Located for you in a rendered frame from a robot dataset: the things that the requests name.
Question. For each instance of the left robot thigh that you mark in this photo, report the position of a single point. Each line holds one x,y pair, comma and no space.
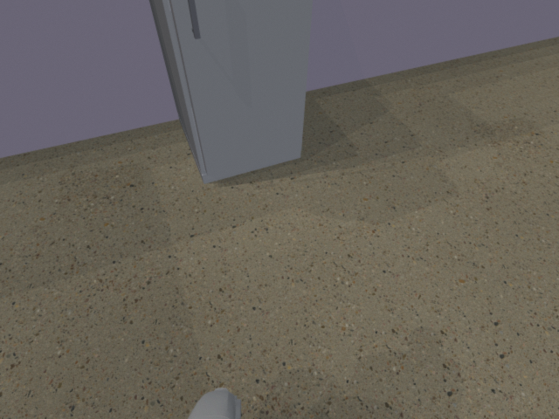
217,405

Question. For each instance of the fridge door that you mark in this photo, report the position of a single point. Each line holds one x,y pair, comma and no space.
246,76

